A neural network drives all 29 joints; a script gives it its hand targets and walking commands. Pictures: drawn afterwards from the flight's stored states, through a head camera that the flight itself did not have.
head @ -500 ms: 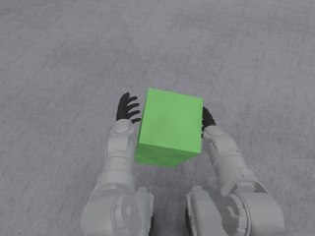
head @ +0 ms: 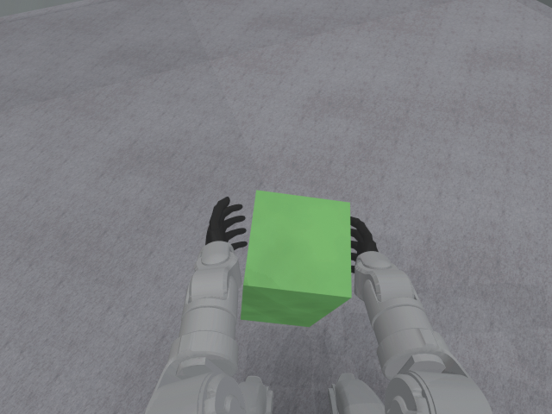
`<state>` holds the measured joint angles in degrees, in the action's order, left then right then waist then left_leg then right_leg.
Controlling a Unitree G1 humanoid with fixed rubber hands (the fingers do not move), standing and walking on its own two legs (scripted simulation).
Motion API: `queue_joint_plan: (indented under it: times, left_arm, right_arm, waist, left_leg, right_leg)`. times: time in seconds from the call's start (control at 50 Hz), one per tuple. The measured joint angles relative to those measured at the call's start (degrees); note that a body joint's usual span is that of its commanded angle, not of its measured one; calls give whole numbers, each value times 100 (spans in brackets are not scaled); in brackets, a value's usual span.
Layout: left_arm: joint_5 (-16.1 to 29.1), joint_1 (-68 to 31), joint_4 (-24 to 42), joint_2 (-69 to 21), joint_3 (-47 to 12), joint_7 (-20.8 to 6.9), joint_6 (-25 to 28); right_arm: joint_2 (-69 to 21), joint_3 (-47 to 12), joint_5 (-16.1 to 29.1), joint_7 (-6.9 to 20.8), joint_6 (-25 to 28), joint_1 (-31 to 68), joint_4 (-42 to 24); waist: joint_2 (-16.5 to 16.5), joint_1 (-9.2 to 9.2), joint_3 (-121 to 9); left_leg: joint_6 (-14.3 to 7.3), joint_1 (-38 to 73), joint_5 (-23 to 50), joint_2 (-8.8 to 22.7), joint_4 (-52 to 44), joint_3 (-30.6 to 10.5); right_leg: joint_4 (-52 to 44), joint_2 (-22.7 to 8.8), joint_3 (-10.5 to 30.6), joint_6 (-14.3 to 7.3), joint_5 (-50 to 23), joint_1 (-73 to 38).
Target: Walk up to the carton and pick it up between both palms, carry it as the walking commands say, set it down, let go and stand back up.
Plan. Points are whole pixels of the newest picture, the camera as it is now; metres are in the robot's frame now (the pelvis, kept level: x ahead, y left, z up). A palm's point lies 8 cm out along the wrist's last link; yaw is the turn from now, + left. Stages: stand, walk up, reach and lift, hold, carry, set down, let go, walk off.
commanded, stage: reach and lift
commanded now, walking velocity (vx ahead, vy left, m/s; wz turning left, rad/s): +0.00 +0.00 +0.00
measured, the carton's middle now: (287, 269) +0.37 +0.03 -0.07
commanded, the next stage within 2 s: none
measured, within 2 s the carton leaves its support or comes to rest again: neither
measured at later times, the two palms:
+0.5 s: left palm (199, 239) +0.34 +0.14 +0.07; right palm (365, 248) +0.34 -0.09 +0.05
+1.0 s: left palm (189, 219) +0.34 +0.14 +0.13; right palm (372, 244) +0.32 -0.09 +0.09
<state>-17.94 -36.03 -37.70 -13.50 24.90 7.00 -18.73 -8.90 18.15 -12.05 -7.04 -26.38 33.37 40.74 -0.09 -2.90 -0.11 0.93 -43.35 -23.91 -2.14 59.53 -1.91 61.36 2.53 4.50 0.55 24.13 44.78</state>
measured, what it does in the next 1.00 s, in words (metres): stands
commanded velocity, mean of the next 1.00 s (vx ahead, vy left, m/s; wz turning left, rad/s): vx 0.00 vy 0.00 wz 0.00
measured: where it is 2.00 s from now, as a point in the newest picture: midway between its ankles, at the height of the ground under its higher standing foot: outside the picture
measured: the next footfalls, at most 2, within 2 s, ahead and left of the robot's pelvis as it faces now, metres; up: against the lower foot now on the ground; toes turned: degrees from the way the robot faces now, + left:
none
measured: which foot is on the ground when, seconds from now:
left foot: down 0.00-1.00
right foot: down 0.00-1.00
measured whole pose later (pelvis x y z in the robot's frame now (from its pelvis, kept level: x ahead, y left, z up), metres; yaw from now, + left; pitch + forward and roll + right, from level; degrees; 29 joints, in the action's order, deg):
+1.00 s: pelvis +0.00 +0.01 +0.04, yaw +0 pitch -8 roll +1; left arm -18.4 -38.4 -36.6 -13.1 24.6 8.3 -34.7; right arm -9.1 15.8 -12.0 -5.9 -38.7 31.2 37.9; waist -0.1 -3.3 0.4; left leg 0.2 -19.2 -19.6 -2.1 46.3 -2.0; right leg 47.3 2.0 5.0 0.6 19.5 20.2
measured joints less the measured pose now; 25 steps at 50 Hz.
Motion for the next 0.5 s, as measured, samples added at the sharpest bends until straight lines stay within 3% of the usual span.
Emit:
queue_joint_plan:
  times: [0.26,0.5]
  left_arm:
    - [128,263,8,-19,0,15,-81]
    - [188,305,13,-33,0,76,-540]
  right_arm:
    - [-21,-136,0,-58,-252,-147,-77]
    - [-21,-190,0,-36,-664,-269,-136]
  waist:
    - [-2,-39,28]
    - [-2,-38,30]
  left_leg:
    - [-38,902,177,0,-628,0]
    - [-71,1624,350,0,-1104,-2]
  right_leg:
    - [-683,-31,29,0,-195,-931]
    - [-1204,-56,48,0,-386,-1675]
